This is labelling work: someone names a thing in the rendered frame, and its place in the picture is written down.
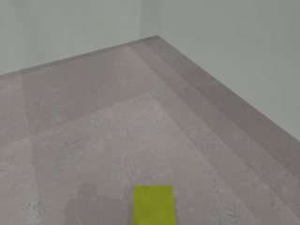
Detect carton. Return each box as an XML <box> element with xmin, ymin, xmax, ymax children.
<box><xmin>131</xmin><ymin>185</ymin><xmax>175</xmax><ymax>225</ymax></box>

